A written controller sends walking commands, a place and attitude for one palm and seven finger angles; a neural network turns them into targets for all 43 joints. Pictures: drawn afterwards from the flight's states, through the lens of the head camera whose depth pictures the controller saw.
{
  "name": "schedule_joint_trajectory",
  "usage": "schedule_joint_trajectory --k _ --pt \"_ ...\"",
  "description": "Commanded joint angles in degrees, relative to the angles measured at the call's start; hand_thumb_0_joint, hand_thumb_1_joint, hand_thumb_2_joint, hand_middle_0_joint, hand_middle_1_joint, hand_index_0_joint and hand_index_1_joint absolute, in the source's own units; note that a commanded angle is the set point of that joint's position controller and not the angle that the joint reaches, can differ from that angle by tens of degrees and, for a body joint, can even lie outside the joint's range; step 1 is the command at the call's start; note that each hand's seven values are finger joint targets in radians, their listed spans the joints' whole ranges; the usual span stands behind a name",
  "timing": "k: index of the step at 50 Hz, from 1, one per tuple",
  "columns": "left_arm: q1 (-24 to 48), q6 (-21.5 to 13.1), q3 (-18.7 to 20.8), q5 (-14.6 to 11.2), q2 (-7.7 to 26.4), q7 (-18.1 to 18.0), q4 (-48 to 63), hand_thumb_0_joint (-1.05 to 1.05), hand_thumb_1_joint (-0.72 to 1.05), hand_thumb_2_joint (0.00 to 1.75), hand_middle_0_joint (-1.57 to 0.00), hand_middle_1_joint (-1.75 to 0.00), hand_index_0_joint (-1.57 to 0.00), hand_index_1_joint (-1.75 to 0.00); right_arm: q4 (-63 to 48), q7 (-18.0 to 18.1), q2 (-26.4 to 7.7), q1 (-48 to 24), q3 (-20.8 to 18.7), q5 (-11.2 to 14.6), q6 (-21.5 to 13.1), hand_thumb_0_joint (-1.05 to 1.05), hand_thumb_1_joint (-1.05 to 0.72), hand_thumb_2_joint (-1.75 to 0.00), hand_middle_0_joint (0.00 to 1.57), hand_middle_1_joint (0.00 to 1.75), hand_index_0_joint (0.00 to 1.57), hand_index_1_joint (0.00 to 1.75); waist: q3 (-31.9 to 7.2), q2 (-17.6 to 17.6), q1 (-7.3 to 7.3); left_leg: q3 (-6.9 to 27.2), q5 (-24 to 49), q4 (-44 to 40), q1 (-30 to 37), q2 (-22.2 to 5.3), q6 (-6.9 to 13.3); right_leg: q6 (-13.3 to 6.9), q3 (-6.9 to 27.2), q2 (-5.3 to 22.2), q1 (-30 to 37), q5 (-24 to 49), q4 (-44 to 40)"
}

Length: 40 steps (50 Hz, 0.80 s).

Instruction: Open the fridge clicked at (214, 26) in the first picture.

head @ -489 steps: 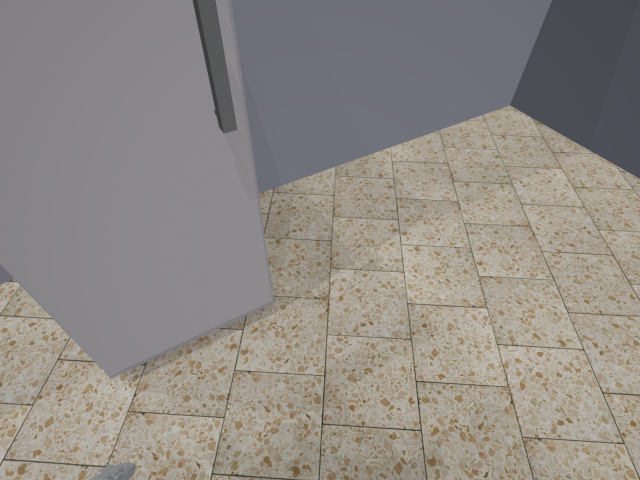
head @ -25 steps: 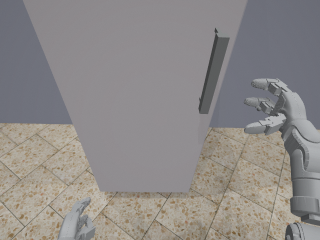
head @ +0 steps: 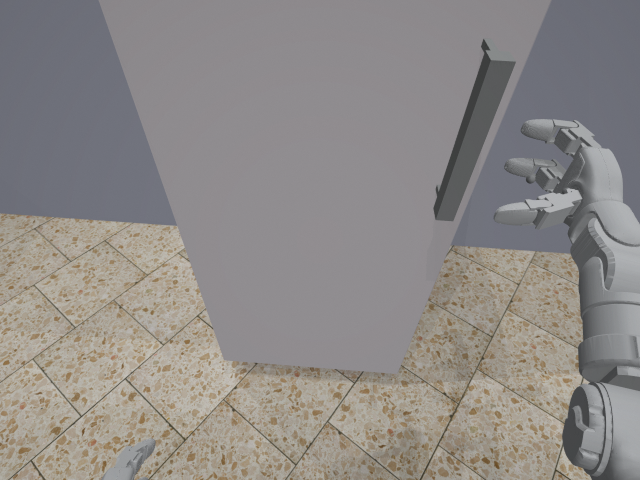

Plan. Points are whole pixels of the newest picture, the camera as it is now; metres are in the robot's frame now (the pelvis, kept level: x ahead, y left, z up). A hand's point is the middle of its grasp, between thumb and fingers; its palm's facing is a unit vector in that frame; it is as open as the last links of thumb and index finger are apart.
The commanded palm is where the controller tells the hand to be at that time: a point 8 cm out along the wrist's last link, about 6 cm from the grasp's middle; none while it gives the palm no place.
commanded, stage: move the hooked fingers beside the handle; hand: right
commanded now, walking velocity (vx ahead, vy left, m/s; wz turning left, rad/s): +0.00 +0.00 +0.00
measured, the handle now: (463, 139) +0.54 -0.14 +0.18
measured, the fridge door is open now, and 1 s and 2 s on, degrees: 0 0 0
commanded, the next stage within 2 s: feel for the door with the fingertips in 1.02 s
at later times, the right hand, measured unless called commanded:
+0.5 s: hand (517, 162) +0.49 -0.20 +0.18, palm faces +0.04 +1.00 -0.01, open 13.9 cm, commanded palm +0.46 -0.25 +0.19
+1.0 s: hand (516, 164) +0.48 -0.19 +0.19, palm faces +0.01 +1.00 +0.01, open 14.0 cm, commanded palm +0.46 -0.24 +0.18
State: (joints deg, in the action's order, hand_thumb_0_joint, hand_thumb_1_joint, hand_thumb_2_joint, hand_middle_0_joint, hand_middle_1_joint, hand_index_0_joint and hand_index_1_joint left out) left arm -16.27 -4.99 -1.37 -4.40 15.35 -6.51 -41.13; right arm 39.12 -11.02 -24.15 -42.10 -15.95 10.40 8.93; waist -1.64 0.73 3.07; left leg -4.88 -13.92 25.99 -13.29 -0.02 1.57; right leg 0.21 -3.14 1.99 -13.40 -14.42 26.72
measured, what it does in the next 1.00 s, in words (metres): stands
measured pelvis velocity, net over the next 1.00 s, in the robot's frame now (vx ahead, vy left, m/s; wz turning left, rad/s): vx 0.01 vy -0.03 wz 0.00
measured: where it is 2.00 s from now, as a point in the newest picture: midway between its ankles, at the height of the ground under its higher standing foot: outside the picture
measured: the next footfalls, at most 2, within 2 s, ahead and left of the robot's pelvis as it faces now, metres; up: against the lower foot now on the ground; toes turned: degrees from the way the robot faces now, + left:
none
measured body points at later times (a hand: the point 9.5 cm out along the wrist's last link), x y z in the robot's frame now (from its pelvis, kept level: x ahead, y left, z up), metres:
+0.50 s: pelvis +0.00 -0.01 +0.00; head +0.04 -0.01 +0.44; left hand +0.00 +0.27 -0.12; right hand +0.49 -0.25 +0.18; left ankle +0.00 +0.10 -0.74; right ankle -0.01 -0.12 -0.74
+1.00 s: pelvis +0.01 -0.03 +0.00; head +0.03 -0.03 +0.45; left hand +0.09 +0.24 -0.11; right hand +0.47 -0.25 +0.19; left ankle +0.00 +0.10 -0.74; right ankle -0.01 -0.12 -0.74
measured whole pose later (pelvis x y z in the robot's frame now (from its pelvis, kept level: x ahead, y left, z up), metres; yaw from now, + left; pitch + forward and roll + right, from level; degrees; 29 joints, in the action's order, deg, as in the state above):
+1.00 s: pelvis +0.01 -0.03 +0.00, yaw +0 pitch +5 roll +1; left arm -17.7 -5.6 -1.1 -3.2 14.2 -4.1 -40.5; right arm 53.9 -8.8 -22.6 -52.7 -14.9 7.5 2.5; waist -3.5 0.6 4.5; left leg -4.3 -14.4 27.3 -17.9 -1.2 -0.3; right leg -1.6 -3.5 0.9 -19.1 -16.5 30.3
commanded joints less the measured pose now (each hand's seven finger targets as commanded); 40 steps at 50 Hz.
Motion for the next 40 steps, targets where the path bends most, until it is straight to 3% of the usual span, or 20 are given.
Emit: schedule_joint_trajectory --k 1,3,5,6,7,9,10,11,13,15,18,20,22,24,26,27,32,35,38,40 --pt "0.63 -2.54 2.89 0.23 9.1 -0.11 5.88 0.0 0.9 0.9 -0.2 -0.3 -0.2 -0.3 -5.22 0.28 -17.01 -32.99 -3.99 -0.86 -5.77 0.0 0.5 -0.3 0.3 1.2 0.3 1.2 -14.0 -0.08 0.95 3.93 14.72 -2.67 2.46 -0.16 -0.77 -2.01 2.3 -1.85 3.76 11.02 -0.99" --pt "-0.46 -2.34 2.91 0.16 9.38 -0.05 5.31 0.0 0.9 0.9 -0.2 -0.3 -0.2 -0.3 0.0 -0.13 -18.45 -35.77 -4.2 -1.42 -5.68 0.0 0.5 -0.3 0.3 1.2 0.3 1.2 -12.92 -0.49 1.74 4.38 13.61 -2.81 1.21 -0.44 -1.04 -2.01 2.24 -1.97 1.77 9.08 -0.79" --pt "-1.52 -2.33 2.96 0.14 9.4 0.07 5.1 0.0 0.9 0.9 -0.2 -0.3 -0.2 -0.3 4.26 -0.77 -17.42 -37.98 -2.49 -1.87 -6.49 0.0 0.5 -0.3 0.3 1.2 0.3 1.2 -12.34 0.42 2.57 4.44 11.67 -2.8 -0.16 -0.5 -1.04 -1.84 2.28 -2.02 0.45 7.38 -0.52" --pt "-2.46 -2.55 3.22 0.4 9.54 0.2 4.8 0.0 0.9 0.9 -0.2 -0.3 -0.2 -0.3 4.25 -0.9 -16.53 -40.35 -1.6 -1.93 -7.68 0.0 0.5 -0.3 0.3 1.2 0.3 1.2 -13.59 -0.53 3.41 4.34 12.14 -2.48 -0.11 -0.44 -1.1 -1.96 2.35 -1.93 0.94 7.86 -0.11" --pt "-2.57 -2.91 3.34 0.42 9.44 0.32 4.97 0.0 0.9 0.9 -0.2 -0.3 -0.2 -0.3 3.52 -1.21 -16.12 -42.25 -1.03 -1.95 -8.72 0.0 0.5 -0.3 0.3 1.2 0.3 1.2 -15.57 1.98 3.33 4.65 12.98 -2.16 -0.24 -0.4 -0.96 -1.97 2.43 -1.96 1.86 8.73 0.27" --pt "-4.29 -3.24 3.61 0.68 9.84 0.33 4.25 0.0 0.9 0.9 -0.2 -0.3 -0.2 -0.3 4.41 -1.54 -18.61 -45.62 -2.64 -1.86 -11.12 0.0 0.5 -0.3 0.3 1.2 0.3 1.2 -18.47 1.8 3.91 4.86 13.7 -1.64 0.03 -0.22 -0.93 -1.93 2.81 -1.86 2.32 9.28 0.96" --pt "-4.94 -3.5 3.61 0.81 9.73 0.39 4.04 0.0 0.9 0.9 -0.2 -0.3 -0.2 -0.3 4.58 -1.81 -17.97 -47.63 -2.03 -1.63 -12.27 0.0 0.5 -0.3 0.3 1.2 0.3 1.2 -19.68 1.81 4.29 4.9 14.24 -1.31 0.32 -0.12 -0.99 -1.93 2.86 -1.89 2.48 9.55 1.08" --pt "-5.92 -3.56 3.83 0.89 10.05 0.43 3.63 0.0 0.9 0.9 -0.2 -0.3 -0.2 -0.3 6.13 -1.85 -18.62 -47.34 -2.81 -1.38 -13.16 0.0 0.5 -0.3 0.3 1.2 0.3 1.2 -20.16 -0.44 4.52 4.77 14.28 -1.05 0.66 0.01 -1.06 -2.03 3.0 -1.73 1.86 9.59 1.39" --pt "-6.7 -3.85 3.96 1.07 10.01 0.72 3.53 0.0 0.9 0.9 -0.2 -0.3 -0.2 -0.3 6.72 -1.93 -18.97 -47.08 -3.86 -1.42 -14.35 0.0 0.5 -0.3 0.3 1.2 0.3 1.2 -22.43 1.04 3.74 4.66 16.5 -0.26 1.48 0.19 -0.91 -1.97 3.11 -1.83 2.47 11.47 1.43" --pt "-7.4 -3.74 4.04 1.06 10.38 1.0 3.54 0.0 0.9 0.9 -0.2 -0.3 -0.2 -0.3 9.76 -1.8 -21.48 -42.82 -6.55 -1.9 -14.22 0.0 0.5 -0.3 0.3 1.2 0.3 1.2 -22.69 0.07 2.56 4.57 17.98 0.13 2.57 0.24 -0.9 -1.99 2.84 -1.84 1.28 12.41 1.39" --pt "-8.47 -2.86 3.96 1.05 10.74 1.35 3.96 0.0 0.9 0.9 -0.2 -0.3 -0.2 -0.3 15.09 -1.48 -22.1 -37.79 -6.92 -3.44 -12.33 0.0 0.5 -0.3 0.3 1.2 0.3 1.2 -19.3 -1.19 2.18 4.11 18.47 0.41 2.18 0.17 -1.06 -1.91 2.19 -1.75 -2.21 12.16 1.09" --pt "-8.85 -2.62 4.2 1.16 10.94 1.73 4.78 0.0 0.9 0.9 -0.2 -0.3 -0.2 -0.3 13.54 -1.21 -22.45 -36.83 -7.06 -4.2 -11.87 0.0 0.5 -0.3 0.3 1.2 0.3 1.2 -18.94 -0.18 1.86 4.04 18.77 0.44 1.89 0.29 -0.94 -1.81 2.14 -1.63 -2.11 12.86 0.98" --pt "-8.46 -2.36 4.38 1.15 11.07 1.74 5.94 0.0 0.9 0.9 -0.2 -0.3 -0.2 -0.3 8.73 -1.02 -25.28 -35.97 -9.18 -4.1 -12.78 0.0 0.5 -0.3 0.3 1.2 0.3 1.2 -21.13 0.95 1.12 4.26 21.06 0.83 3.71 0.45 -0.74 -1.91 1.98 -1.52 -0.89 15.14 1.24" --pt "-8.01 -2.52 4.75 1.11 10.53 1.78 6.95 0.0 0.9 0.9 -0.2 -0.3 -0.2 -0.3 2.0 -1.17 -24.06 -36.05 -9.01 -3.3 -14.2 0.0 0.5 -0.3 0.3 1.2 0.3 1.2 -23.84 2.31 0.84 4.41 22.78 0.83 4.64 0.92 -0.64 -1.99 1.92 -1.34 1.97 17.53 1.62" --pt "-7.84 -2.47 4.98 0.95 10.44 1.49 6.74 0.0 0.9 0.9 -0.2 -0.3 -0.2 -0.3 -2.19 -1.55 -22.5 -37.4 -7.66 -2.26 -15.3 0.0 0.5 -0.3 0.3 1.2 0.3 1.2 -23.95 1.53 1.9 4.15 23.02 0.65 4.16 1.22 -0.68 -2.21 2.04 -0.86 3.97 19.0 1.82" --pt "-7.38 -2.54 4.99 0.75 10.12 1.41 6.6 0.0 0.9 0.9 -0.2 -0.3 -0.2 -0.3 -4.46 -1.91 -21.21 -39.28 -6.21 -2.03 -15.44 0.0 0.5 -0.3 0.3 1.2 0.3 1.2 -24.1 3.71 2.27 4.21 22.16 0.34 3.0 1.41 -0.71 -2.06 2.34 -0.8 5.29 19.1 1.63" --pt "-7.01 -2.46 4.75 0.31 9.94 1.07 5.05 0.0 0.9 0.9 -0.2 -0.3 -0.2 -0.3 -1.21 -2.15 -17.37 -38.91 -3.67 -1.44 -11.09 0.0 0.5 -0.3 0.3 1.2 0.3 1.2 -19.09 5.98 2.84 3.07 17.28 -0.92 -1.48 1.69 -0.35 -1.76 3.3 -0.61 6.3 17.91 1.04" --pt "-7.11 -2.37 4.35 0.39 9.82 1.21 4.59 0.0 0.9 0.9 -0.2 -0.3 -0.2 -0.3 3.7 -1.64 -13.35 -38.1 -0.83 -1.81 -8.06 0.0 0.5 -0.3 0.3 1.2 0.3 1.2 -14.99 4.28 3.39 2.27 14.41 -1.16 -3.64 1.62 -0.19 -1.32 4.07 -0.62 4.34 15.6 0.5" --pt "-6.95 -2.41 4.42 0.72 9.67 1.4 5.16 0.0 0.9 0.9 -0.2 -0.3 -0.2 -0.3 1.62 -0.49 -12.79 -37.4 -1.41 -1.79 -8.14 0.0 0.5 -0.3 0.3 1.2 0.3 1.2 -18.81 3.81 2.61 2.11 16.76 -0.24 -2.45 1.49 0.04 -1.04 4.72 -0.41 6.95 20.41 1.17" --pt "-6.41 -2.68 4.41 0.83 9.26 1.55 5.55 0.0 0.9 0.9 -0.2 -0.3 -0.2 -0.3 -1.53 -0.21 -8.95 -39.22 1.39 -1.25 -9.02 0.0 0.5 -0.3 0.3 1.2 0.3 1.2 -20.48 3.96 3.23 2.14 17.48 -0.08 -3.23 1.53 -0.13 -0.81 5.17 -0.14 9.58 23.03 1.75"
